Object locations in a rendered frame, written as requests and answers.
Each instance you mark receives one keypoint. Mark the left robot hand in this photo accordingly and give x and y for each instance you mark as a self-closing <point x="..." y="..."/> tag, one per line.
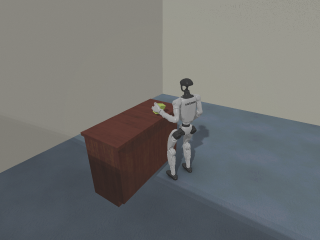
<point x="156" y="107"/>

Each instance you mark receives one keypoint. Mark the left robot upper arm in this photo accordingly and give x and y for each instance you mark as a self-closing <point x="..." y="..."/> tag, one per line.
<point x="176" y="109"/>

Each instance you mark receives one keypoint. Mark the robot right forearm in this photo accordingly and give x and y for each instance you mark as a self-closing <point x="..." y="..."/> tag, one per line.
<point x="196" y="116"/>

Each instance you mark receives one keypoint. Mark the robot right shin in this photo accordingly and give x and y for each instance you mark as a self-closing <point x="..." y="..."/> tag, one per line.
<point x="187" y="156"/>

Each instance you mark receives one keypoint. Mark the sponge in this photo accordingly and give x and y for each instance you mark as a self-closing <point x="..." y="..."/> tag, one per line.
<point x="162" y="106"/>

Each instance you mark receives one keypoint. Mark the table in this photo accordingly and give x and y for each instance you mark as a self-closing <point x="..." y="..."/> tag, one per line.
<point x="126" y="150"/>

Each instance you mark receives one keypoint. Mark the robot left forearm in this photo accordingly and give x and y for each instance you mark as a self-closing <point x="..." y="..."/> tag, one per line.
<point x="170" y="118"/>

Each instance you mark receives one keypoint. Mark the right robot upper arm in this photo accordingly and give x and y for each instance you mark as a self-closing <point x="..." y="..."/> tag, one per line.
<point x="199" y="110"/>

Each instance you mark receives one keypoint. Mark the robot right thigh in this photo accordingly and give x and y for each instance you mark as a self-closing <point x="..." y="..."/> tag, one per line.
<point x="186" y="138"/>

